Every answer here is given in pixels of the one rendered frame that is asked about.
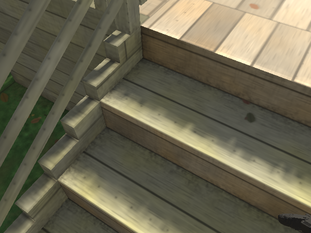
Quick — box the right robot hand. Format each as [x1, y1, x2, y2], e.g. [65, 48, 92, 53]
[278, 214, 311, 233]

